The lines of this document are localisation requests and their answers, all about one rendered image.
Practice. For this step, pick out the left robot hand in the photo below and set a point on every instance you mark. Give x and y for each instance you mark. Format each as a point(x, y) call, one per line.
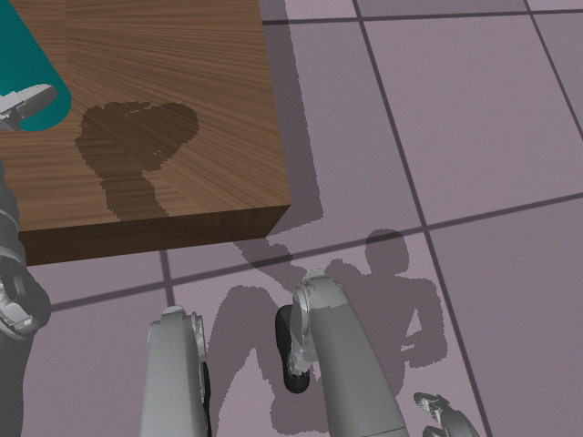
point(28, 102)

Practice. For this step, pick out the bottle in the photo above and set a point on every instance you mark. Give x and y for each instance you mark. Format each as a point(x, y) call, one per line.
point(23, 64)

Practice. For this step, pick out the right robot foot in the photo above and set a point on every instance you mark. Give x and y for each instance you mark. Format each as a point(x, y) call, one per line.
point(293, 383)

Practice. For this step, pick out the left robot arm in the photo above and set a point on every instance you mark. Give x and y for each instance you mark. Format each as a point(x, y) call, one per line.
point(24, 308)

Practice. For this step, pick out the right robot hand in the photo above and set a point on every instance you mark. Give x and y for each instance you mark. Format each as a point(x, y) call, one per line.
point(454, 423)

